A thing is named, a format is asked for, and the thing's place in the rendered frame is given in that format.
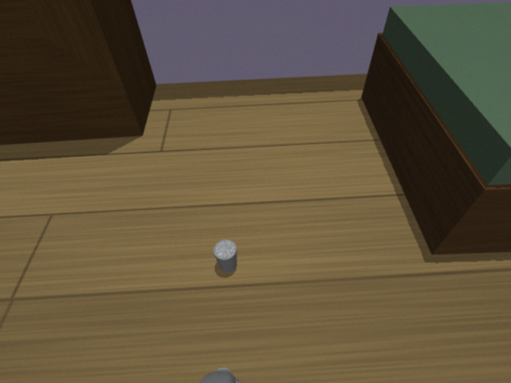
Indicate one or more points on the bed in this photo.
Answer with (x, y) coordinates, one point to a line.
(438, 91)

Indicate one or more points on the cup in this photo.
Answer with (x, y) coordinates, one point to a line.
(225, 252)

